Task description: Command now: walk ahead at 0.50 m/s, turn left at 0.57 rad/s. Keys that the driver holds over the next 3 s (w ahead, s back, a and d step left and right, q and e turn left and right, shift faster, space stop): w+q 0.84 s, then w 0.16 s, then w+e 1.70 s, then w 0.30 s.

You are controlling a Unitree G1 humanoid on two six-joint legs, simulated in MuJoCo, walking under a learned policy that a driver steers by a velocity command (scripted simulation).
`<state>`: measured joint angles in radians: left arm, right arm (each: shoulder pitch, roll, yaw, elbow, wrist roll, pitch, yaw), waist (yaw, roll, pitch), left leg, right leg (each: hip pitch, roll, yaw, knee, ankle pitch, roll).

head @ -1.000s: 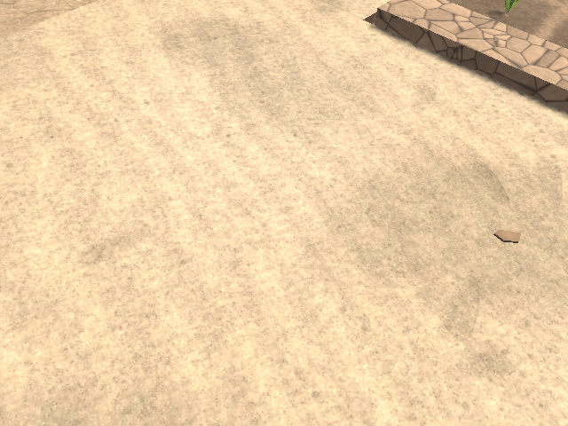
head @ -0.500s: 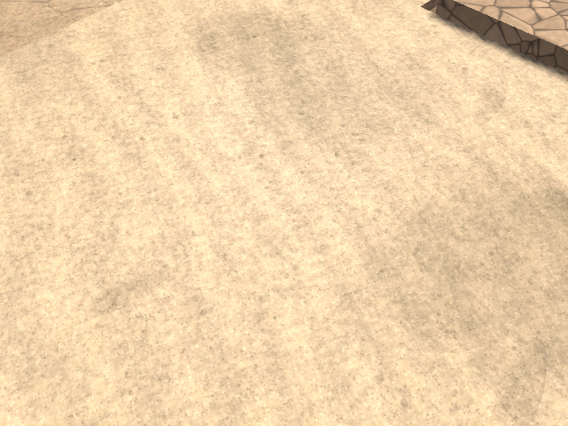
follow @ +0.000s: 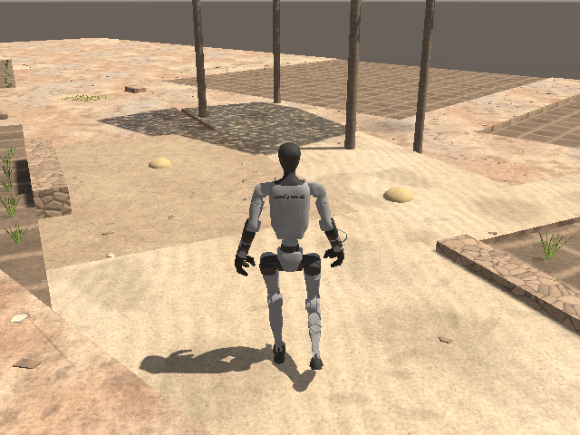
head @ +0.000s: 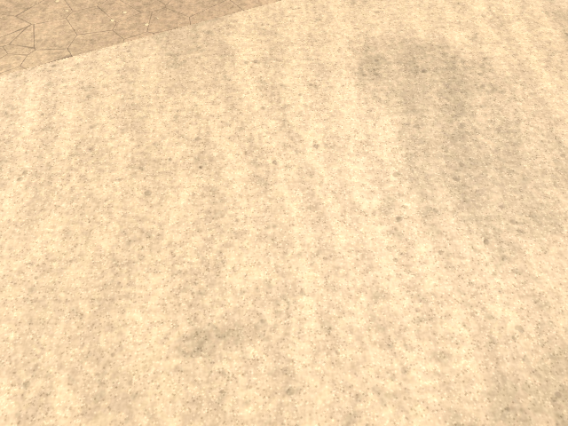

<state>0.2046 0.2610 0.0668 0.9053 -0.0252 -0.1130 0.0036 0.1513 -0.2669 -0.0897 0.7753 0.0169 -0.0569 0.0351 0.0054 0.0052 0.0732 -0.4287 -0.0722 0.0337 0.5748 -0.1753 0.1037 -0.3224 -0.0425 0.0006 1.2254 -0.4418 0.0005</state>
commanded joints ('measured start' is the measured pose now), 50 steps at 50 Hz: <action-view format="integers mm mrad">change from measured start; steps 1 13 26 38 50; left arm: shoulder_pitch -41 -306 -23 82 -16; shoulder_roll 130 92 87 196 173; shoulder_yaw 32 12 19 44 6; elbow -97 -218 -148 -86 -167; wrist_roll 16 16 38 16 2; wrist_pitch -32 -1 3 22 -18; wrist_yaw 2 -14 -10 2 -12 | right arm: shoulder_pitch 59 187 124 -134 131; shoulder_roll -105 -157 -114 -45 -149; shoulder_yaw -23 -35 -15 20 -16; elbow -64 -41 -141 -250 -178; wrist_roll -12 10 13 11 -7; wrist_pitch -20 -8 13 15 -5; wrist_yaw -16 -48 -43 8 -7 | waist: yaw -9 -76 17 87 -57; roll -1 94 -112 -59 26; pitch -167 -72 -83 -8 -186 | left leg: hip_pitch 382 204 -277 -273 479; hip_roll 277 189 181 167 330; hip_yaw -432 -350 -163 -26 -436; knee -305 -278 630 130 -264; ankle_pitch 224 60 -139 187 164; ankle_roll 211 109 -81 -80 193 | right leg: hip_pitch -330 -165 232 328 -423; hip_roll -77 33 -210 -211 -90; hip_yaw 92 65 263 -107 52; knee -36 -701 -1016 -1054 16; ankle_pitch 97 509 262 554 70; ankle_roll -12 43 -166 -146 -11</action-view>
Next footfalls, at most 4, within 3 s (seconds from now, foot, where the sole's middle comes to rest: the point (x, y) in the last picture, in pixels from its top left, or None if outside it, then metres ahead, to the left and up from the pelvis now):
0.38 right None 0.41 -0.12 -0.76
0.90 left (198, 364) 0.57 0.23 -0.76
1.44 right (226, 230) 0.95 0.20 -0.76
1.90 left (138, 174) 1.15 0.47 -0.76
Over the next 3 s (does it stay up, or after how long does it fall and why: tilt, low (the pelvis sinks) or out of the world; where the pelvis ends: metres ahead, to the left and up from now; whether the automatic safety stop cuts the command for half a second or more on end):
stays up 1.61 0.26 0.00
